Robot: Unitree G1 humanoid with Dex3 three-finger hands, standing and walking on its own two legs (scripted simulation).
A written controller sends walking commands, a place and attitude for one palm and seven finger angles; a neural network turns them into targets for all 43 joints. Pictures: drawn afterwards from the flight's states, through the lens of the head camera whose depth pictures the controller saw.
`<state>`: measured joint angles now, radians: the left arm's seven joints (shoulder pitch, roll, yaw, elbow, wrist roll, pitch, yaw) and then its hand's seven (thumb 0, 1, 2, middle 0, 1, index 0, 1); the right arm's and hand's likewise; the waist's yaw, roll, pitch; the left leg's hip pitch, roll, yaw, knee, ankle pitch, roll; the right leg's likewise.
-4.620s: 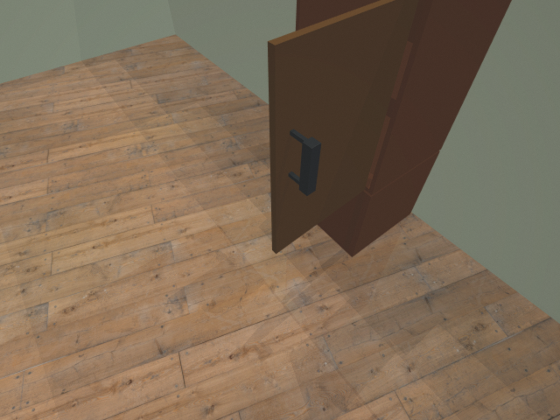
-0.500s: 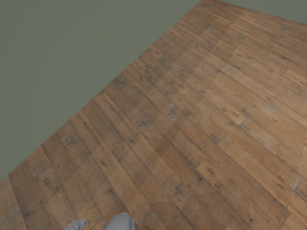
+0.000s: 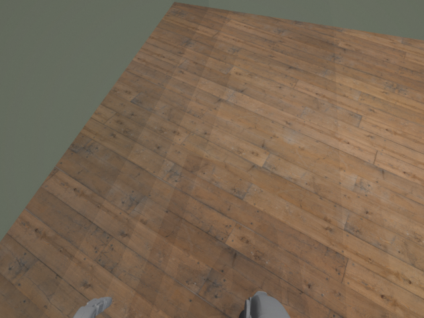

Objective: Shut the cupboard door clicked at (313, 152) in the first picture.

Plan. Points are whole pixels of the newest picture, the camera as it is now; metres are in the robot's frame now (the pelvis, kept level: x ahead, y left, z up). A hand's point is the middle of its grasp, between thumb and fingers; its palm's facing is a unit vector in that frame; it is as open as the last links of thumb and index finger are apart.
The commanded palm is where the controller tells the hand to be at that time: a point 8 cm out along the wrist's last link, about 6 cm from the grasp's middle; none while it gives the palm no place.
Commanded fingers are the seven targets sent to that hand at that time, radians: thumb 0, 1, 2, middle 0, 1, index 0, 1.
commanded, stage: walk around to get in front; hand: left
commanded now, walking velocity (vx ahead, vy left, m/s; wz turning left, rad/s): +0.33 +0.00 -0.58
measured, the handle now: out of the picture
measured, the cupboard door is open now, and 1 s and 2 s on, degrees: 93 93 93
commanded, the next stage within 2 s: walk to a spot facing it in 0.90 s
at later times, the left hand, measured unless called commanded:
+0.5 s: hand (157, 254) +0.27 +0.14 -0.17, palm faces -0.13 -0.97 -0.20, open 7.3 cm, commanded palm none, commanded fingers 0.00 0.90 0.90 -0.20 -0.30 -0.20 -0.30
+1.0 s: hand (223, 134) +0.64 -0.02 -0.16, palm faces -0.49 -0.85 -0.20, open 7.4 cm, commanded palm none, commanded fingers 0.00 0.90 0.90 -0.20 -0.30 -0.20 -0.30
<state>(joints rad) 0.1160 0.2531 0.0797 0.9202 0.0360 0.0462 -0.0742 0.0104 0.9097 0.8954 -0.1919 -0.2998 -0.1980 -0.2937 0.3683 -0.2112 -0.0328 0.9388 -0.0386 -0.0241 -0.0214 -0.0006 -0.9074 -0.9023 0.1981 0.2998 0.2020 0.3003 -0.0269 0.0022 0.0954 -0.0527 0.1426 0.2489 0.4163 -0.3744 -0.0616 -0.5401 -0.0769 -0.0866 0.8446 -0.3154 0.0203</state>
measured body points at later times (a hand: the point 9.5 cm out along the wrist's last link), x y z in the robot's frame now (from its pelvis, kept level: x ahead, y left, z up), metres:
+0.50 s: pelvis +0.22 -0.05 +0.00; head +0.26 -0.05 +0.45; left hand +0.27 +0.19 -0.16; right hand +0.31 -0.31 -0.13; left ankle +0.35 +0.06 -0.71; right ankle +0.09 -0.13 -0.74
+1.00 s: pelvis +0.44 -0.13 -0.01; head +0.48 -0.16 +0.44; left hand +0.66 +0.03 -0.15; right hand +0.25 -0.29 -0.16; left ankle +0.37 +0.05 -0.74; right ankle +0.49 -0.26 -0.73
